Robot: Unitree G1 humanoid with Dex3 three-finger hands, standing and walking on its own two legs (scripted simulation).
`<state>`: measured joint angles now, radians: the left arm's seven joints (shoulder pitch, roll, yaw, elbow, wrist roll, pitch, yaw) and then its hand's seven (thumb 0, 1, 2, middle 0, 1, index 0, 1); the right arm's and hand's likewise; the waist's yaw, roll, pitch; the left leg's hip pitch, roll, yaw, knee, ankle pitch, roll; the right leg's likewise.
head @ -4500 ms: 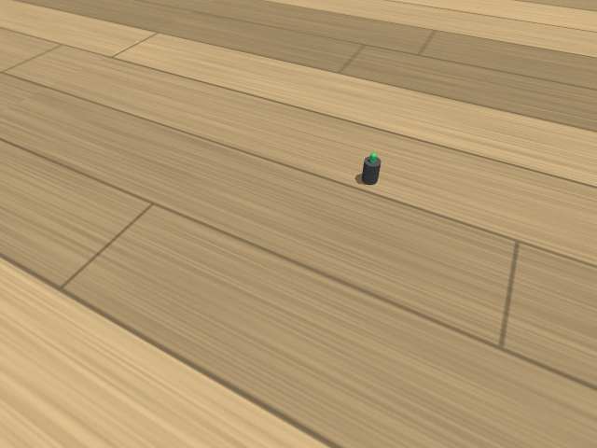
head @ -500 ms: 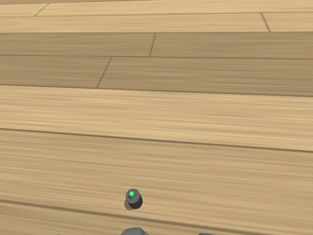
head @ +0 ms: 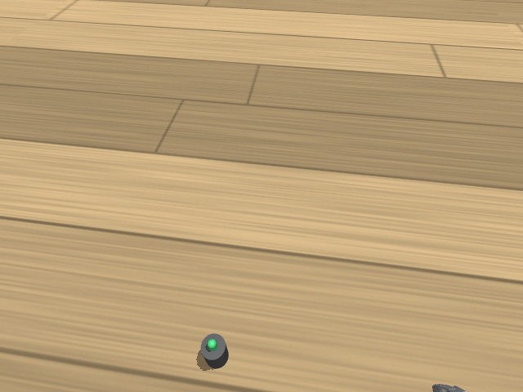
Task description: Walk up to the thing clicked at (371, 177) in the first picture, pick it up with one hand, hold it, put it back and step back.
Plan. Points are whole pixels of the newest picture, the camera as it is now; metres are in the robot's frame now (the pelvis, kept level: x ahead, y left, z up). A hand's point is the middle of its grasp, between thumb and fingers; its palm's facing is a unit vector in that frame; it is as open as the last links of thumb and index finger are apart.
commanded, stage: walk up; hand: left
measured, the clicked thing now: (214, 349) +0.36 +0.19 -0.69
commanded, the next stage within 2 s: stand in 1.00 s
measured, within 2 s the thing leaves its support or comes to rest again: neither
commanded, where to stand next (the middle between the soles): +0.02 -0.01 m, yaw +0 degrees
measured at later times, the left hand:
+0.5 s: hand out of the picture +0.11 +0.25 -0.14, palm faces -0.03 -0.94 -0.34, open 7.4 cm
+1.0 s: hand out of the picture +0.10 +0.25 -0.14, palm faces -0.01 -0.94 -0.34, open 7.4 cm
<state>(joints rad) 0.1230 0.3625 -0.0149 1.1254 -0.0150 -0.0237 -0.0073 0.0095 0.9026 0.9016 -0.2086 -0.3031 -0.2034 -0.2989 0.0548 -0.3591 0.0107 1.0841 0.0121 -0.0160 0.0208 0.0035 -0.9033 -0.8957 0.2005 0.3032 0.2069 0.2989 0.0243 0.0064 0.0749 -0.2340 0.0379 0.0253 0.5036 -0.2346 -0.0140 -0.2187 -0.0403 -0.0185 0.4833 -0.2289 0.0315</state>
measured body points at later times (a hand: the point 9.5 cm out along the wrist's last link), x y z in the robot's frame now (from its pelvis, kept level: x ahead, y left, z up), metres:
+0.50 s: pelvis +0.01 +0.00 +0.01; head +0.02 -0.01 +0.46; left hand +0.11 +0.30 -0.12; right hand +0.09 -0.31 -0.13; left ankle +0.02 +0.13 -0.74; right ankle +0.02 -0.14 -0.74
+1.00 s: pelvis +0.01 +0.00 +0.01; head +0.03 -0.01 +0.46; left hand +0.10 +0.30 -0.12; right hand +0.09 -0.30 -0.13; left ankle +0.02 +0.13 -0.74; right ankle +0.02 -0.14 -0.74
